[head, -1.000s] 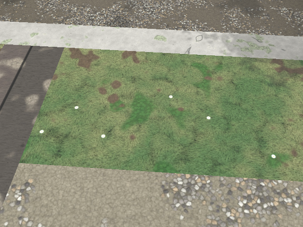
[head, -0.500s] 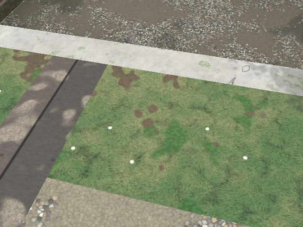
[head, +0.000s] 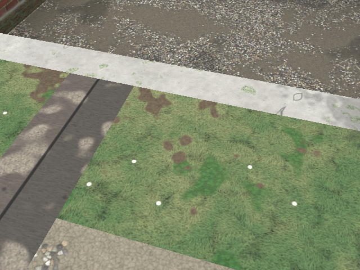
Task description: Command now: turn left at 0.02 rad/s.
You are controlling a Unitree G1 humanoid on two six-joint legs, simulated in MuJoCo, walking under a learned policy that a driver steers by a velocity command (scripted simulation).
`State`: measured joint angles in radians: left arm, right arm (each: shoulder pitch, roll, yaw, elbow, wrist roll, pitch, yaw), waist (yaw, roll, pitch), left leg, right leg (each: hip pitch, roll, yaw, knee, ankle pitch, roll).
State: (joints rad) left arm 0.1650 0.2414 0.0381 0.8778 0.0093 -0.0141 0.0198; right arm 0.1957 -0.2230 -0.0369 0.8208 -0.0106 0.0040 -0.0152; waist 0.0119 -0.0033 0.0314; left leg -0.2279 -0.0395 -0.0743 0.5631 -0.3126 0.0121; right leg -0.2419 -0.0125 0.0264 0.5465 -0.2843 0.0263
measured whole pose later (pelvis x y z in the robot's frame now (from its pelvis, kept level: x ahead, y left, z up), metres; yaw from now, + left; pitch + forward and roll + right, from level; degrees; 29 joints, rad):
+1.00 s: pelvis +0.00 -0.01 +0.00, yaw -1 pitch -1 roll +0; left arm 0.25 0.19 0.02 1.09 0.00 -0.01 0.04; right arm 0.25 -0.19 -0.02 1.08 0.00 0.00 -0.04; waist 0.00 0.00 0.04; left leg -0.20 -0.03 -0.06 0.51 -0.28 0.00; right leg -0.23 0.00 0.03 0.51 -0.26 0.01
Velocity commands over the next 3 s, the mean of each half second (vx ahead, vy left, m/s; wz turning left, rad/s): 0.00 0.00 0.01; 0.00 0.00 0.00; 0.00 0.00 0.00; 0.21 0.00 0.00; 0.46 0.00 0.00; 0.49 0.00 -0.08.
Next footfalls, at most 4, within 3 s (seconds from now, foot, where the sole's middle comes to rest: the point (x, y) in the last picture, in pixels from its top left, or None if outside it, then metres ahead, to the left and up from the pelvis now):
2.30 right None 0.43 -0.12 -0.77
2.84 left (160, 214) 0.74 0.12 -0.77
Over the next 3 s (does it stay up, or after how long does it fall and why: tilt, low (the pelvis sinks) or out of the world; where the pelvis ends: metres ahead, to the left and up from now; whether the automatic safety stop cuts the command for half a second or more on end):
stays up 0.64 0.03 0.01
